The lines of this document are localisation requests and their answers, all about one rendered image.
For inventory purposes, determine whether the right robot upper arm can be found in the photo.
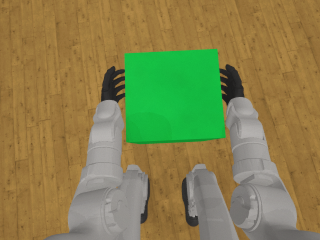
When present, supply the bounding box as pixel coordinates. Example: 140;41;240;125
229;182;320;240

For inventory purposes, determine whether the carton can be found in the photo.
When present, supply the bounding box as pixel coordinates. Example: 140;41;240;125
124;49;226;144

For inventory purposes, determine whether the robot right forearm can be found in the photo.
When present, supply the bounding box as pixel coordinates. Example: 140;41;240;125
225;97;297;221

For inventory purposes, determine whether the robot right hand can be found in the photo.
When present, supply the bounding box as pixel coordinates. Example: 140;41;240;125
219;64;245;106

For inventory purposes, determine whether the robot right shin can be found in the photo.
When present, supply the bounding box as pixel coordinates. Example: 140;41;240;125
187;163;217;217

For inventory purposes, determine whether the robot left forearm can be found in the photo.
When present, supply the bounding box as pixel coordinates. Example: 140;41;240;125
68;100;125;227

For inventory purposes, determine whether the robot right foot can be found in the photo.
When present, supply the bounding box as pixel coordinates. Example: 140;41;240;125
181;177;199;227

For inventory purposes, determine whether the left robot upper arm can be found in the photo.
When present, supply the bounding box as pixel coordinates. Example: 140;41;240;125
43;186;131;240

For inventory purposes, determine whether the robot left hand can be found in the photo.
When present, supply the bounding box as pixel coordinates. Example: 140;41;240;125
101;66;126;103

